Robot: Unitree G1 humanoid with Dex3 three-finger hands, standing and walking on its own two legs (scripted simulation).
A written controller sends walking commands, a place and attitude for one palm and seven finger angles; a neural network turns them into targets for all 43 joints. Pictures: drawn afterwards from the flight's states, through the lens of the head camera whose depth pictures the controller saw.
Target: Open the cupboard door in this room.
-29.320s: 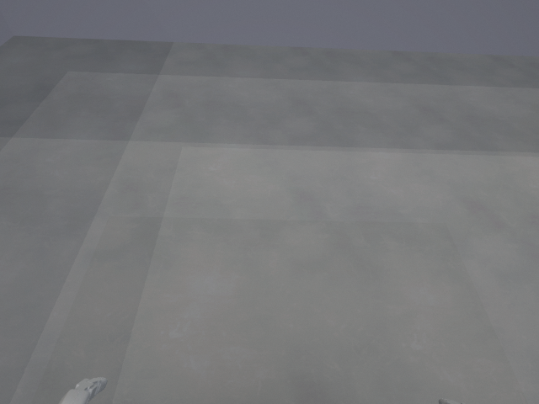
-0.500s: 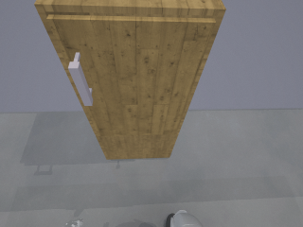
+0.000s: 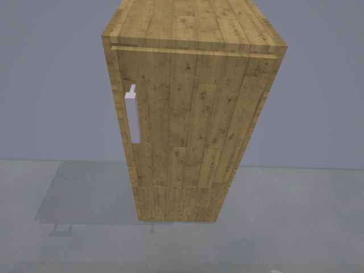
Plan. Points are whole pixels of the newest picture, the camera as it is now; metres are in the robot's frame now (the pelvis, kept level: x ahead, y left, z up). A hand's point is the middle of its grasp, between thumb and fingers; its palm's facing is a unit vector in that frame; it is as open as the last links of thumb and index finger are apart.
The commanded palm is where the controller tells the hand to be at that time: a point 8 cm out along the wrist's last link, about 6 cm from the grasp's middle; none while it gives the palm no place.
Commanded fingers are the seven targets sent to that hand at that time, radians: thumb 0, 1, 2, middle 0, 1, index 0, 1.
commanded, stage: come to a stop and stand still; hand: left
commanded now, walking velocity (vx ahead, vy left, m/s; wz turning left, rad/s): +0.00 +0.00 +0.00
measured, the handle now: (134, 114) +0.49 +0.17 +0.08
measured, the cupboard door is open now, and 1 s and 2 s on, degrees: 0 0 0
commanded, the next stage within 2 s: none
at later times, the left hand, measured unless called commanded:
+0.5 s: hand out of the picture -0.04 +0.20 -0.15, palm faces +0.03 -0.97 -0.23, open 7.4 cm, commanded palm none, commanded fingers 0.00 0.90 0.90 -0.20 -0.30 -0.20 -0.30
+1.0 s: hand out of the picture -0.08 +0.15 -0.15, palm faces +0.05 -0.98 -0.17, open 7.4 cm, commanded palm none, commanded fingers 0.00 0.90 0.90 -0.20 -0.30 -0.20 -0.30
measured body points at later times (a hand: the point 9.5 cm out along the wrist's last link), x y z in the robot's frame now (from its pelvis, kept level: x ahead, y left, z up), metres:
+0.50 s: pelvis -0.04 +0.03 +0.02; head -0.05 +0.01 +0.47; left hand -0.04 +0.26 -0.13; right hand -0.03 -0.22 -0.14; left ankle +0.03 +0.06 -0.72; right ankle -0.01 -0.10 -0.71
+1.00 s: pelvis -0.05 +0.00 +0.02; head -0.06 -0.01 +0.47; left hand -0.08 +0.20 -0.13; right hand -0.04 -0.22 -0.14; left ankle +0.03 +0.06 -0.72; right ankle -0.01 -0.10 -0.72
